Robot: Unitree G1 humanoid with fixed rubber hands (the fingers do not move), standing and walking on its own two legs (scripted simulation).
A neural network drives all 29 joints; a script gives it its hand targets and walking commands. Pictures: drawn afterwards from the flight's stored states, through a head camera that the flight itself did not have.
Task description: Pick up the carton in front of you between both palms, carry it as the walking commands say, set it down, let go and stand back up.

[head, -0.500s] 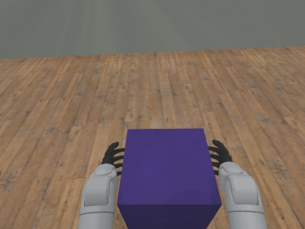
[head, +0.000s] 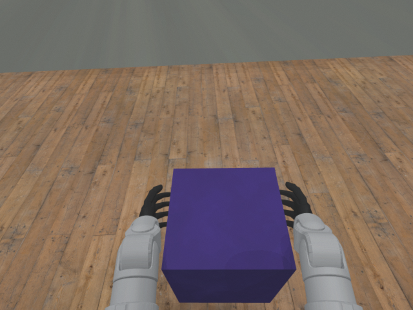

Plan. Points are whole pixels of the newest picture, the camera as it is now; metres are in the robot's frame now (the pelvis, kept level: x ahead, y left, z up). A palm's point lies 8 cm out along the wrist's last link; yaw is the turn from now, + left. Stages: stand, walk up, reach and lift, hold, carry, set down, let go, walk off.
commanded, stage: carry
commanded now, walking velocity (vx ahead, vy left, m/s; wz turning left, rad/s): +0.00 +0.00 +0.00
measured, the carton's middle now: (224, 239) +0.29 +0.00 -0.04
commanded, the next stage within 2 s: hold in 0.14 s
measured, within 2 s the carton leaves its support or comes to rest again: neither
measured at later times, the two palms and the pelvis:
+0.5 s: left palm (143, 235) +0.25 +0.15 +0.05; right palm (301, 221) +0.27 -0.15 +0.05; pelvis -0.02 -0.02 +0.01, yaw +4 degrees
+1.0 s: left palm (152, 227) +0.26 +0.14 +0.06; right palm (311, 216) +0.28 -0.16 +0.06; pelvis -0.02 -0.03 +0.01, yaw +4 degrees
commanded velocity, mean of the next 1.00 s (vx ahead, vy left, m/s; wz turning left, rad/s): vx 0.00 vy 0.00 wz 0.00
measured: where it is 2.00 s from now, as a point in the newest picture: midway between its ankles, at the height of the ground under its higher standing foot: outside the picture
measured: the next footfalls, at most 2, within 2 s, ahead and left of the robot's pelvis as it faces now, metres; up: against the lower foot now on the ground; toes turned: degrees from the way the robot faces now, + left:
none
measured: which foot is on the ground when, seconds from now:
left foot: down 0.00-1.00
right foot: down 0.00-1.00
